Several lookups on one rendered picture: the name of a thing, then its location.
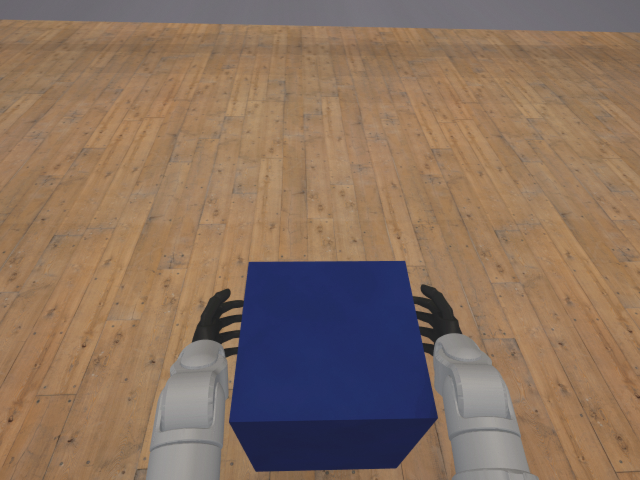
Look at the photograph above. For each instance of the robot right forearm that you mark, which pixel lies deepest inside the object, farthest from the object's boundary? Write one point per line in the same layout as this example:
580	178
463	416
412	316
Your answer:
481	422

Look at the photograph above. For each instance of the carton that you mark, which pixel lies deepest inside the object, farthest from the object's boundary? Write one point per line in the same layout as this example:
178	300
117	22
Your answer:
331	372

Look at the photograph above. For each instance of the robot left hand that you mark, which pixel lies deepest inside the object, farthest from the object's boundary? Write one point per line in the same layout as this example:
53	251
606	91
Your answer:
210	323

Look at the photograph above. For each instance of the robot left forearm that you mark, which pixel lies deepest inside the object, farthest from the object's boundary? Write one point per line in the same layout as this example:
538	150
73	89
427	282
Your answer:
188	429

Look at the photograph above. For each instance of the robot right hand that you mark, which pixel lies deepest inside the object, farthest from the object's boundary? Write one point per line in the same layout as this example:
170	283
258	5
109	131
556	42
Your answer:
442	318

